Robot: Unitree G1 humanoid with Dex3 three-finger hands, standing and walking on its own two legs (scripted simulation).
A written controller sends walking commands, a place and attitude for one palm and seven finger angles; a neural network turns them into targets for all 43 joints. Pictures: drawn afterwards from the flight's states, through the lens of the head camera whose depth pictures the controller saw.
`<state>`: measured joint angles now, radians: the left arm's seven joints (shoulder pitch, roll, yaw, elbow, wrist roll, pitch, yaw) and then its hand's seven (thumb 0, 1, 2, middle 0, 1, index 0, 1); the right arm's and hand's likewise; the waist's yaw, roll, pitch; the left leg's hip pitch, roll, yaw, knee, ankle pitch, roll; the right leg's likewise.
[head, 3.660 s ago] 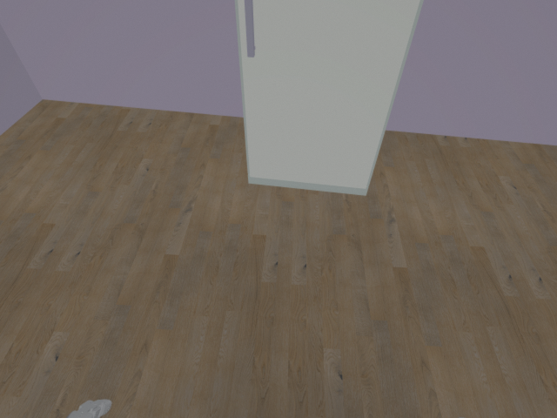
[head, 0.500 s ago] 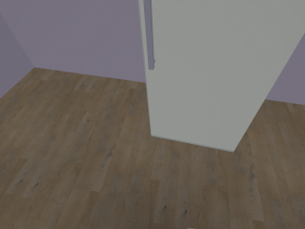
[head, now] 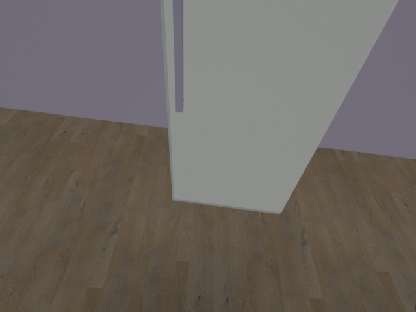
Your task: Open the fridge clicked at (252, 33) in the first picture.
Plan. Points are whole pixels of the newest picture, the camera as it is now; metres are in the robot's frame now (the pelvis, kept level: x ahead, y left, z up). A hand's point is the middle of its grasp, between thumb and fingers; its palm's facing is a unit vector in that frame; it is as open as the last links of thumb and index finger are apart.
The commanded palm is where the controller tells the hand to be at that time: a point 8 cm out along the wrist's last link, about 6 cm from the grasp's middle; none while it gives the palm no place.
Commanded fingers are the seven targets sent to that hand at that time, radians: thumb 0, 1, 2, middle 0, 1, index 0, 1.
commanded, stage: take the last steps up to it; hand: left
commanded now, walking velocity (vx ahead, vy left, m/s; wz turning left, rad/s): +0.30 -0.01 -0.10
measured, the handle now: (180, 37) +0.75 +0.13 +0.19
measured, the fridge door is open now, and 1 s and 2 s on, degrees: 0 0 0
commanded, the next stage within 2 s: come to a stop and stand still in 0.78 s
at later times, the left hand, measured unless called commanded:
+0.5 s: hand out of the picture +0.16 +0.13 -0.16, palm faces +0.02 -0.98 -0.22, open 7.2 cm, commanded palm none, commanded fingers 0.00 0.90 0.90 -0.20 -0.30 -0.20 -0.30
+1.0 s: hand (146, 270) +0.25 +0.16 -0.18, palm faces +0.01 -0.98 -0.19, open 7.4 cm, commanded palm none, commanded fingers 0.00 0.90 0.90 -0.20 -0.30 -0.20 -0.30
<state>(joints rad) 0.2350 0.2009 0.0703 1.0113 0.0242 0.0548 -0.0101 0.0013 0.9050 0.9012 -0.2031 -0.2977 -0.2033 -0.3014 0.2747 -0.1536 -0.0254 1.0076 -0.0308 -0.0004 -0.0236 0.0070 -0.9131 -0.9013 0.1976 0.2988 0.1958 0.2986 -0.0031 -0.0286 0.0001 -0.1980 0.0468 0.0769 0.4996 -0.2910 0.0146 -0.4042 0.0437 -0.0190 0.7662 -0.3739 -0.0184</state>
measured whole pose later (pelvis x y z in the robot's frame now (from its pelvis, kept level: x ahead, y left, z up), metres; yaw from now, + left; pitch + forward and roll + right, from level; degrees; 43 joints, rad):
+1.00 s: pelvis +0.23 -0.02 +0.00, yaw -3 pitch -1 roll +1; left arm 0.27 0.16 0.03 1.08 0.02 -0.01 0.01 0.00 0.91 0.90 -0.20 -0.30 -0.20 -0.30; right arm 0.20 -0.16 -0.03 1.04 -0.02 -0.04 -0.03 -0.01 -0.95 -0.90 0.20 0.30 0.20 0.30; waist 0.01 -0.02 0.06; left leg -0.23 0.02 0.17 0.46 -0.21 0.03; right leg -0.39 -0.08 -0.08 0.80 -0.37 0.01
